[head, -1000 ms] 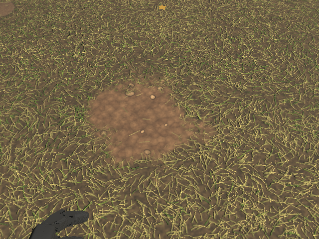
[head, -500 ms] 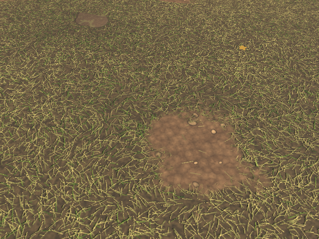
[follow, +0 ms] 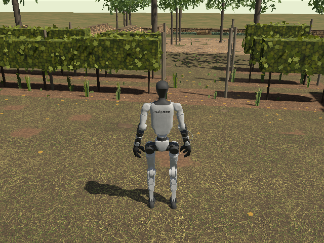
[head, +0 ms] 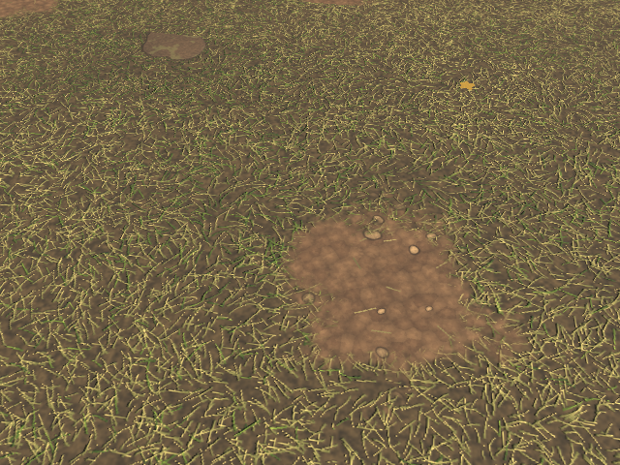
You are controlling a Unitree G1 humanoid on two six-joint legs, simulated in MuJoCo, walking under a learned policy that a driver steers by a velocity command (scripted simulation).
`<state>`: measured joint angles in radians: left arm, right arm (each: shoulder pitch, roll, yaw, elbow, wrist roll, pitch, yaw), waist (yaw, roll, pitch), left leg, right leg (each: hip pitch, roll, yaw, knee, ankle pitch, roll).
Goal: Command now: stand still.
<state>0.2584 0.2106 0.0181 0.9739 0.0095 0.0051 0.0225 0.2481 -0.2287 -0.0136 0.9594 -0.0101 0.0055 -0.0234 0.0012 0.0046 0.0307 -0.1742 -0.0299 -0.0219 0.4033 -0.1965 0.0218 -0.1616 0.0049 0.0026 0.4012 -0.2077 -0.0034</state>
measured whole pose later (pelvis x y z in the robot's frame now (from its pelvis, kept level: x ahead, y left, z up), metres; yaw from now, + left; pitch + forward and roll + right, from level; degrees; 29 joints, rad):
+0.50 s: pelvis +0.04 +0.02 -0.01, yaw +0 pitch +0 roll +0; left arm 0.34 0.21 0.05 1.08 0.02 0.00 0.01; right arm 0.36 -0.19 -0.03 1.05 -0.03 -0.06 -0.01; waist -0.02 -0.02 -0.03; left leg -0.18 -0.05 0.03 0.47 -0.29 0.08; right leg -0.26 0.01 0.02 0.68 -0.42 -0.06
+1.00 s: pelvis +0.29 -0.02 -0.02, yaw +0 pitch +0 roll -1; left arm 0.12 0.21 0.06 0.95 0.02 -0.07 -0.01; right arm 0.40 -0.19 -0.03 1.07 -0.02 -0.08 0.00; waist -0.03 0.02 0.06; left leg -0.26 0.00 -0.01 1.16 -0.35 0.09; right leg -0.35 0.06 -0.13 0.53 -0.19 -0.11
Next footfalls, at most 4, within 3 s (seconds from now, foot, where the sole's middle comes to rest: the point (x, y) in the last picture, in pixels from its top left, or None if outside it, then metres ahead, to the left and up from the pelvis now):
0.90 right None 0.39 -0.09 -0.78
1.44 left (292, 387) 0.71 0.08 -0.78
1.98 right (386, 307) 0.94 -0.16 -0.78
2.54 left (374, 218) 1.26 -0.15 -0.78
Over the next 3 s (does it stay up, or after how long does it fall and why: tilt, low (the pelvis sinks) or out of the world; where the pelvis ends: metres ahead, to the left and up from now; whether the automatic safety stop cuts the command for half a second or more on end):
stays up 1.36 -0.23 -0.01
